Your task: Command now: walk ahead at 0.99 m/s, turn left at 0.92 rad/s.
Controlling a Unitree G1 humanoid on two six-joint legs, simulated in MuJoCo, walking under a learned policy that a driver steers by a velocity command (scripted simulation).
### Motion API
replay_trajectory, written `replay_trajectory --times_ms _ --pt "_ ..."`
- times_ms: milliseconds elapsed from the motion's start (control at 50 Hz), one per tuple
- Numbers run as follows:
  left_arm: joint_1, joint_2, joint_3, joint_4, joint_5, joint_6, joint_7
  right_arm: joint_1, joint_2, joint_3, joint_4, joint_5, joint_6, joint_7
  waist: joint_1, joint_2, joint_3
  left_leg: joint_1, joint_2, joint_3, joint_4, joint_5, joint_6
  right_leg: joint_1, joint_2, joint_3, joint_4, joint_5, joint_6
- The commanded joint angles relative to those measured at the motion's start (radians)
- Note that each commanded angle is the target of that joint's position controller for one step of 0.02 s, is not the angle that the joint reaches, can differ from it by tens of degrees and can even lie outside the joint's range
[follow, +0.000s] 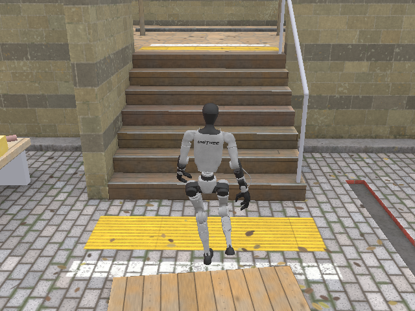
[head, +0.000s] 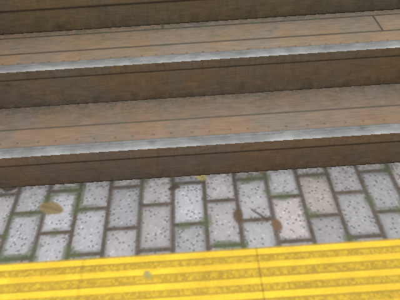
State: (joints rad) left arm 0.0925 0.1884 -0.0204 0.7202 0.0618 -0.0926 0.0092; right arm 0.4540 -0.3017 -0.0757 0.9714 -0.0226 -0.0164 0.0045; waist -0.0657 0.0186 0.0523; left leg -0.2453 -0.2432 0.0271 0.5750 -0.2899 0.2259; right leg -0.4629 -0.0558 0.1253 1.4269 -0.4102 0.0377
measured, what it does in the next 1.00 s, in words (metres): walks ahead, turning left: right foot, then left foot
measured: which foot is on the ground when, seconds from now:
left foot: down 0.00-0.24, up 0.26-0.68, down 0.70-1.00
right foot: up 0.00-0.22, down 0.24-0.70, up 0.72-1.00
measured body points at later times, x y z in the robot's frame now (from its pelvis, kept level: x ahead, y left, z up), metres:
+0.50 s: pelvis +0.43 -0.06 +0.02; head +0.45 -0.04 +0.47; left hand +0.26 +0.19 -0.10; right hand +0.76 -0.19 -0.04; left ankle +0.47 +0.07 -0.62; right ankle +0.41 -0.22 -0.72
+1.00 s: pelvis +0.79 +0.19 +0.02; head +0.79 +0.20 +0.47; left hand +0.74 +0.46 -0.11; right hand +0.93 -0.05 -0.11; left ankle +0.68 +0.15 -0.72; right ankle +0.90 +0.12 -0.50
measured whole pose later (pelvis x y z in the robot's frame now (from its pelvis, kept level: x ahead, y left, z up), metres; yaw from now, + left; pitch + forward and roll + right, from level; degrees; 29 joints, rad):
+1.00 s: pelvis +0.79 +0.19 +0.02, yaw +34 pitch +0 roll +1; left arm 0.22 0.24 0.03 0.80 0.01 0.01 0.02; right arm 0.45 -0.27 -0.03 0.95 -0.04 -0.13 0.01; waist -0.01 -0.02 0.01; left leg 0.04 -0.11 0.15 0.30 -0.36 0.12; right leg -1.00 -0.06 0.00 1.80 -0.34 -0.09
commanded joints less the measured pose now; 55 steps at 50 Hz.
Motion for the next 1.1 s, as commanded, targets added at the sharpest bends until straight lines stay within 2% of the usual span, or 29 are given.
replay_trajectory --times_ms 20,100,160,200,220,240,260,280,300,320,340,400,480,560,580,620,660,680,700,720,740,760,780,800,860,920,1000,1060,1100 --pt "-0.014 0.174 0.026 -0.095 0.019 0.024 -0.008 -0.089 -0.137 -0.018 -0.110 0.011 -0.070 -0.013 0.116 -0.169 0.118 -0.164 0.332 -0.578 -0.444 -0.014 0.170 -0.152 -0.077 -0.039 -0.302 0.092 0.059" --pt "-0.154 0.124 0.005 -0.154 -0.038 0.022 -0.021 -0.067 -0.152 -0.038 -0.112 0.023 -0.085 0.010 0.020 -0.039 0.056 -0.210 0.209 -0.395 -0.383 0.286 0.063 0.087 -0.039 -0.112 -0.702 0.469 0.039" --pt "-0.172 0.147 0.012 -0.172 -0.043 0.016 -0.014 -0.026 -0.171 -0.051 -0.111 0.024 -0.075 0.018 -0.023 0.021 -0.001 -0.024 0.224 -0.426 -0.281 0.425 0.013 0.122 0.019 -0.112 -0.855 0.475 0.010" --pt "-0.039 0.216 0.042 -0.136 -0.043 0.007 0.001 -0.046 -0.206 -0.062 -0.120 0.012 -0.072 0.013 0.044 0.026 -0.101 0.078 0.224 -0.437 -0.082 0.628 -0.034 0.271 0.073 -0.099 -0.905 0.348 -0.009" --pt "0.145 0.258 0.065 -0.093 -0.043 0.000 0.011 -0.094 -0.235 -0.067 -0.129 0.009 -0.074 0.015 0.165 0.009 -0.196 0.042 0.196 -0.402 0.134 0.676 -0.060 0.463 0.072 -0.109 -0.905 0.278 -0.019" --pt "0.378 0.325 0.095 -0.044 -0.028 -0.005 0.029 -0.157 -0.183 -0.053 -0.156 0.010 -0.087 0.017 0.282 -0.023 -0.306 -0.112 0.152 -0.353 0.426 0.558 -0.079 0.709 -0.037 -0.022 -0.862 0.105 -0.038" --pt "0.511 0.394 0.111 -0.014 0.014 -0.005 0.040 -0.189 0.002 -0.005 -0.217 0.018 -0.096 0.009 0.280 -0.270 -0.367 -0.379 0.072 -0.262 0.757 -0.234 -0.084 0.889 -0.324 0.346 -0.975 -0.251 -0.057" --pt "0.344 0.419 0.125 -0.033 0.011 0.002 0.028 -0.072 -0.007 0.015 -0.270 0.051 -0.091 0.009 0.122 -0.490 -0.424 -0.550 0.102 -0.199 0.881 -0.192 -0.085 0.856 -0.445 0.872 -1.214 -0.439 -0.157" --pt "0.200 0.284 0.108 -0.071 0.004 0.010 0.020 -0.142 -0.078 0.010 -0.228 0.020 -0.063 0.002 0.119 -0.263 -0.247 -0.596 0.201 -0.158 0.904 -0.074 -0.086 0.697 -0.384 0.715 -1.219 -0.574 -0.165" --pt "0.166 0.222 0.095 -0.062 -0.008 0.016 0.015 -0.196 -0.095 0.005 -0.234 0.000 -0.051 0.016 0.118 -0.145 -0.149 -0.578 0.241 -0.121 0.842 -0.004 -0.097 0.573 -0.328 0.491 -1.195 -0.381 -0.148" --pt "0.179 0.196 0.089 -0.034 -0.003 0.017 0.010 -0.231 -0.085 0.005 -0.239 -0.009 -0.040 0.032 0.110 -0.086 -0.106 -0.545 0.273 -0.114 0.805 0.013 -0.107 0.492 -0.285 0.339 -1.193 -0.186 -0.129" --pt "0.294 0.122 0.070 0.085 -0.030 -0.007 -0.006 -0.341 -0.010 0.032 -0.314 -0.022 -0.006 0.073 0.092 -0.113 -0.031 -0.577 0.338 -0.111 0.777 0.056 -0.115 0.412 -0.222 0.064 -1.226 0.110 -0.086" --pt "0.244 0.159 0.079 0.103 -0.034 -0.048 -0.021 -0.442 -0.031 0.048 -0.391 -0.014 0.003 0.088 0.042 -0.090 0.011 -0.564 0.352 -0.075 0.620 0.236 -0.124 0.333 -0.210 -0.173 -1.310 0.369 -0.081" --pt "0.320 0.210 0.087 0.145 -0.028 -0.054 -0.012 -0.607 -0.022 0.068 -0.437 -0.013 -0.001 0.111 0.076 -0.057 0.096 -0.460 0.309 0.084 0.280 0.310 -0.084 0.374 -0.164 -0.366 -1.357 0.651 -0.056" --pt "0.335 0.226 0.089 0.149 -0.027 -0.050 -0.007 -0.618 -0.023 0.070 -0.432 -0.013 -0.003 0.110 0.076 -0.052 0.087 -0.404 0.273 0.131 0.228 0.297 -0.066 0.412 -0.153 -0.400 -1.320 0.865 -0.042" --pt "0.375 0.275 0.098 0.152 -0.027 -0.029 0.012 -0.565 -0.046 0.065 -0.404 -0.013 -0.007 0.096 0.033 -0.107 0.014 -0.300 0.192 0.181 0.183 0.222 -0.033 0.528 -0.176 -0.417 -1.158 1.336 -0.029" --pt "0.360 0.321 0.101 0.146 -0.027 -0.006 0.023 -0.309 -0.087 0.048 -0.318 -0.030 -0.017 0.076 -0.092 -0.148 -0.113 0.011 0.141 0.104 0.120 0.150 0.010 0.491 -0.232 -0.377 -0.851 1.480 -0.063" --pt "0.322 0.310 0.092 0.133 -0.028 0.002 0.020 -0.098 -0.125 0.025 -0.234 -0.034 -0.024 0.057 -0.177 -0.139 -0.180 0.265 0.142 0.039 0.013 0.166 0.040 0.377 -0.225 -0.366 -0.607 1.382 -0.089" --pt "0.343 0.251 0.084 0.120 -0.018 0.007 0.006 -0.069 -0.195 -0.007 -0.200 -0.037 -0.022 0.034 -0.134 -0.026 -0.214 0.490 0.265 -0.119 0.027 0.091 0.043 0.127 -0.119 -0.355 -0.247 0.570 -0.087" --pt "0.479 0.144 0.056 0.047 -0.061 0.008 -0.004 -0.130 -0.291 -0.025 -0.245 -0.047 -0.018 0.019 0.006 0.220 -0.399 0.788 0.615 -0.638 -0.019 0.208 0.167 -0.242 0.003 -0.258 0.181 -0.124 -0.061" --pt "0.311 0.237 0.072 0.020 -0.067 -0.004 0.006 -0.044 -0.258 -0.030 -0.247 -0.028 -0.009 0.005 -0.088 0.029 -0.450 0.723 0.588 -0.683 -0.179 0.132 0.135 -0.298 0.010 -0.105 0.227 0.004 -0.090" --pt "0.261 0.214 0.068 0.018 -0.086 -0.006 0.004 -0.103 -0.230 -0.028 -0.218 -0.029 -0.025 -0.006 -0.049 -0.009 -0.261 0.550 0.576 -0.549 -0.245 0.127 0.109 -0.338 -0.013 -0.091 0.168 0.089 -0.094" --pt "0.269 0.192 0.061 0.041 -0.079 -0.003 -0.002 -0.150 -0.164 -0.011 -0.207 -0.033 -0.045 -0.006 0.007 -0.093 -0.133 0.352 0.545 -0.449 -0.289 0.172 0.066 -0.290 -0.046 -0.081 0.075 0.119 -0.094" --pt "0.288 0.171 0.058 0.063 -0.068 0.013 -0.007 -0.199 -0.127 0.002 -0.205 -0.035 -0.066 -0.008 0.060 -0.115 -0.086 0.216 0.514 -0.354 -0.318 0.245 0.034 -0.217 -0.068 -0.061 0.019 0.135 -0.091" --pt "0.350 0.131 0.060 0.111 -0.044 0.068 -0.026 -0.212 -0.045 0.031 -0.170 -0.001 -0.114 -0.002 0.132 -0.030 -0.044 0.055 0.434 -0.130 -0.386 0.477 -0.053 -0.114 -0.085 -0.064 -0.081 0.171 -0.072" --pt "0.230 0.079 0.055 0.079 -0.045 0.089 -0.018 -0.105 -0.054 0.029 -0.114 0.001 -0.139 0.001 0.088 0.069 -0.049 0.168 0.426 -0.026 -0.382 0.722 -0.076 -0.304 -0.042 -0.137 0.131 0.202 -0.084" --pt "-0.014 -0.013 0.020 -0.051 -0.060 0.099 0.030 0.028 -0.014 0.054 -0.018 -0.037 -0.120 0.011 0.098 0.004 0.070 0.317 0.502 -0.025 -0.305 0.561 -0.097 -0.914 0.025 -0.095 0.774 -0.053 -0.199" --pt "-0.199 -0.058 -0.019 -0.141 -0.066 0.075 0.025 0.149 -0.013 0.072 0.045 -0.052 -0.109 -0.014 0.081 -0.025 0.111 0.493 0.499 0.049 -0.305 0.668 -0.161 -1.187 0.056 -0.138 0.790 -0.177 -0.225" --pt "-0.298 -0.058 -0.047 -0.202 -0.067 0.069 0.012 0.146 -0.010 0.083 0.056 -0.035 -0.102 -0.024 0.094 -0.058 0.116 0.397 0.452 0.169 -0.419 0.770 -0.210 -1.063 0.060 -0.291 0.545 -0.228 -0.207"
